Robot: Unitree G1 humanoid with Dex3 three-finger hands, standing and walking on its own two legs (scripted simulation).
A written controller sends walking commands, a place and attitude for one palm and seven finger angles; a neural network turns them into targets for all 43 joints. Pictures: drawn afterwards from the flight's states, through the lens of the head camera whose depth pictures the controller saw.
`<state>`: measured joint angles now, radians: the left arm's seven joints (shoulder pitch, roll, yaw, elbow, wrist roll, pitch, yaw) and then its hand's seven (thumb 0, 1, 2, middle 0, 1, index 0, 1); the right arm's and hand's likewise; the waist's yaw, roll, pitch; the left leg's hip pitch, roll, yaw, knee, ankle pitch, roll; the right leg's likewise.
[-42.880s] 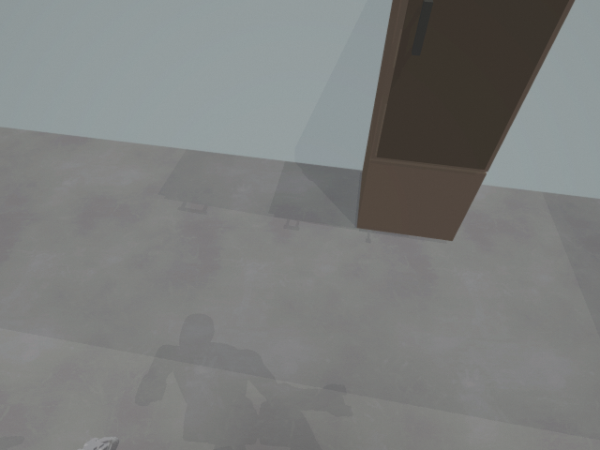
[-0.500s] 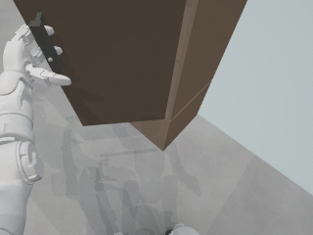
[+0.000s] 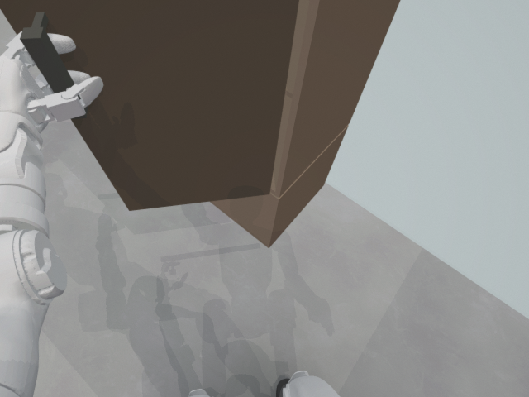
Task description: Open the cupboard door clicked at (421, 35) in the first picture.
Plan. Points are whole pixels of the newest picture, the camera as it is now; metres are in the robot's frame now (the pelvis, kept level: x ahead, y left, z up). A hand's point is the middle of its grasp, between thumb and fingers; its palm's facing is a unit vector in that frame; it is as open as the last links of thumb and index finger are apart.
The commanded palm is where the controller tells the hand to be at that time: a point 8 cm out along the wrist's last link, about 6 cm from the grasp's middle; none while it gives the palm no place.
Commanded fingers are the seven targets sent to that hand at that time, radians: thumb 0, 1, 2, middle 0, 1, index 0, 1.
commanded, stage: close the thumb around the handle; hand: left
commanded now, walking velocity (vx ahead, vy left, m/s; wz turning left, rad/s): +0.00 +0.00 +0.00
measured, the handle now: (60, 68) +0.57 +0.24 +0.14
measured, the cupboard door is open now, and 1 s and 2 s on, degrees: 49 75 94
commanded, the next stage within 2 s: pull the door open along its arc in 0.24 s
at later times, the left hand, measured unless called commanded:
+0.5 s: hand (73, 94) +0.51 +0.21 +0.14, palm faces +0.05 -1.00 -0.01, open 5.8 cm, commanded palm +0.47 +0.26 +0.14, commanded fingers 0.00 0.90 0.90 -0.40 -1.35 -0.40 -1.35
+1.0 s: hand (113, 177) +0.37 +0.14 +0.14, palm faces +0.28 -0.96 +0.07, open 6.2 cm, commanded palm +0.31 +0.21 +0.14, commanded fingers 0.00 0.90 0.90 -0.40 -1.35 -0.40 -1.35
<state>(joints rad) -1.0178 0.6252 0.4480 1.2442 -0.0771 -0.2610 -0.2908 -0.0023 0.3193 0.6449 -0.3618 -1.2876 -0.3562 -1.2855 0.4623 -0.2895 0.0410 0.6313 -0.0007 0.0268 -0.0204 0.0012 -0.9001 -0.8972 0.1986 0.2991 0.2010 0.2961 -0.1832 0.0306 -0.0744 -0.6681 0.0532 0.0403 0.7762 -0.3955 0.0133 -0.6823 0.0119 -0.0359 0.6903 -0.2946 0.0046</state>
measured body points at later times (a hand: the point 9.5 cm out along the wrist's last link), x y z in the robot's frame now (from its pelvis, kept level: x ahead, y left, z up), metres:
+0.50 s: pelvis +0.01 +0.00 +0.00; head +0.10 +0.01 +0.44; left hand +0.51 +0.27 +0.14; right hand +0.00 -0.27 -0.11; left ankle -0.02 +0.11 -0.71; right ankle +0.01 -0.13 -0.71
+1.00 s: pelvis +0.02 -0.01 +0.02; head +0.03 -0.03 +0.47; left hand +0.35 +0.20 +0.14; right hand +0.19 -0.24 -0.08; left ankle -0.02 +0.11 -0.71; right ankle +0.01 -0.13 -0.71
